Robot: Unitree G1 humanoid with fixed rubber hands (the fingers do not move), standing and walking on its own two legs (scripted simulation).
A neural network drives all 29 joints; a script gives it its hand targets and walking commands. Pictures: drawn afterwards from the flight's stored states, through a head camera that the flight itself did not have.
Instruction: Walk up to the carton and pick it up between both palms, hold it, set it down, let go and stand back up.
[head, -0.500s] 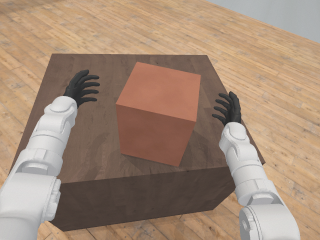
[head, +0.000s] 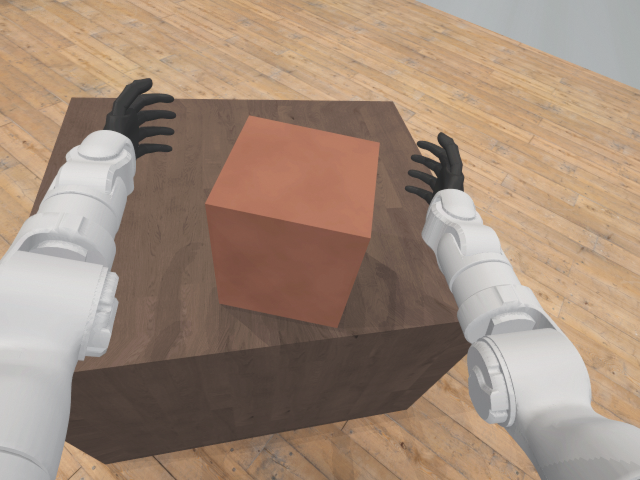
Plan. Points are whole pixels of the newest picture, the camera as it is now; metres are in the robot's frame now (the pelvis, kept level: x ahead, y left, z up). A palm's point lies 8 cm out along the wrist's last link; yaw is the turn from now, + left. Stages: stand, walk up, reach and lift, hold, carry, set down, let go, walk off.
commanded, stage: reach and lift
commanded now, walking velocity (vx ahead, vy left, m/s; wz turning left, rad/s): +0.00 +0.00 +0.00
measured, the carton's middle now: (295, 227) +0.49 -0.04 -0.01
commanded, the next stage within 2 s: none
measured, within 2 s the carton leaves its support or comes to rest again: neither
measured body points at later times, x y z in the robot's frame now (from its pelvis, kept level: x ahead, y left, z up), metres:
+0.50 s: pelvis +0.00 -0.01 -0.01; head +0.06 +0.07 +0.43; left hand +0.53 +0.16 +0.13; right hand +0.43 -0.21 +0.14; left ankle +0.04 +0.09 -0.74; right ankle -0.01 -0.13 -0.74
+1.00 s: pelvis +0.01 +0.00 -0.02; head +0.10 +0.05 +0.42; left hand +0.52 +0.14 +0.05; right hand +0.43 -0.21 +0.05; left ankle +0.04 +0.09 -0.74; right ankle -0.01 -0.13 -0.74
